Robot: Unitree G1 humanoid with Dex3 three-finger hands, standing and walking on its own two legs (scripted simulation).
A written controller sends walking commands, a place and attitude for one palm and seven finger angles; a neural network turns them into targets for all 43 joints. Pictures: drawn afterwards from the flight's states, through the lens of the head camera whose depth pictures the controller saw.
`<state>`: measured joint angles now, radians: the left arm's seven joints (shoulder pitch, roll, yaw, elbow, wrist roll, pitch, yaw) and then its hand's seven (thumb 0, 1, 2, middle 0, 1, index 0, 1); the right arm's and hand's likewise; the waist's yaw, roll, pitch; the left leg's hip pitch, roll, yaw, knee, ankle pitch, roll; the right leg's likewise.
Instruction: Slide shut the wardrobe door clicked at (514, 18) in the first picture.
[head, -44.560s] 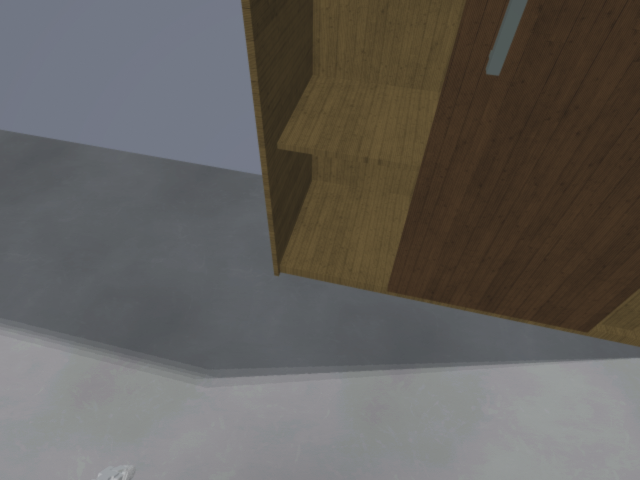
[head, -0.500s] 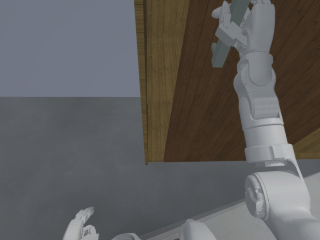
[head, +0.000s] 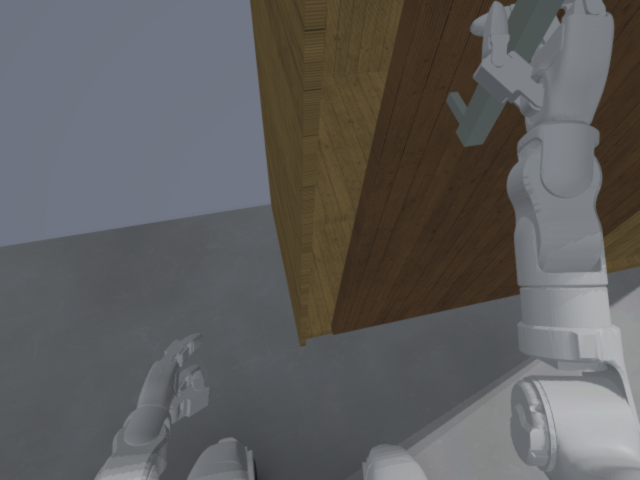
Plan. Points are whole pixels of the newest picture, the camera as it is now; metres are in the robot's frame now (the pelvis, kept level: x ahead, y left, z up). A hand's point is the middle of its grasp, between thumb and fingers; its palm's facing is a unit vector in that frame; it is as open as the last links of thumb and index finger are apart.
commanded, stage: step sideways, sliding the door along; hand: right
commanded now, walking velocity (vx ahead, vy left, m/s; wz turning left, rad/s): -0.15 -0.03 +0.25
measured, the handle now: (507, 23) +0.46 -0.17 +0.27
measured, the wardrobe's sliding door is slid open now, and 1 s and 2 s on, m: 0.08 0.00 0.00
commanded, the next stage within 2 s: stop walking and hold the door there in 1.50 s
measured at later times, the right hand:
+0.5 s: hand (403, 71) +0.41 -0.07 +0.26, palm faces +0.05 +1.00 -0.03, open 6.6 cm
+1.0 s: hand (403, 71) +0.41 -0.07 +0.26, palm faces +0.04 +1.00 -0.01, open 6.7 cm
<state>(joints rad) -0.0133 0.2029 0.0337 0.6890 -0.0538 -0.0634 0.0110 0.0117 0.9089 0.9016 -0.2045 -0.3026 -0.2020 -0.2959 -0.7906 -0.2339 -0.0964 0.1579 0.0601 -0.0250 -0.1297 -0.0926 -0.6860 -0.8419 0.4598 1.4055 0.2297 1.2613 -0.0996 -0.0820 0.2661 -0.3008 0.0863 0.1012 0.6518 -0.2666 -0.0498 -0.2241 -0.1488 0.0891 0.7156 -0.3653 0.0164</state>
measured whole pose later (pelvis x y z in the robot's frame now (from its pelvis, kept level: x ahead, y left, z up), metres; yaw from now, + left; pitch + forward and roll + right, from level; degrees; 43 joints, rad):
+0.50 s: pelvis +0.05 +0.02 +0.02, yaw +1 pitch +1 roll +0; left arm 0.03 0.18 0.02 0.59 -0.04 -0.11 -0.05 0.01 0.91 0.90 -0.20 -0.30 -0.20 -0.30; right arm -0.45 -0.09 0.02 -0.28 0.03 -0.04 -0.13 -0.04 -0.73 -0.79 0.46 1.41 0.21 1.15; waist -0.10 -0.03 0.18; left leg -0.36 0.06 0.04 0.67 -0.24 -0.02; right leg -0.20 -0.21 -0.12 0.61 -0.31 0.06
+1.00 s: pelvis +0.06 +0.03 +0.01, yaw +4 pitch -1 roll +1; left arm 0.09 0.20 0.04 0.53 -0.05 -0.11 -0.08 0.01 0.91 0.90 -0.20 -0.30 -0.20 -0.30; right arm -0.44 -0.10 0.01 -0.32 0.03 -0.06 -0.12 -0.09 -0.70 -0.84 0.46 1.41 0.21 1.12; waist -0.14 -0.02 0.23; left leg -0.34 0.00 0.07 0.69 -0.22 0.02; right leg -0.16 -0.21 -0.20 0.65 -0.39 0.07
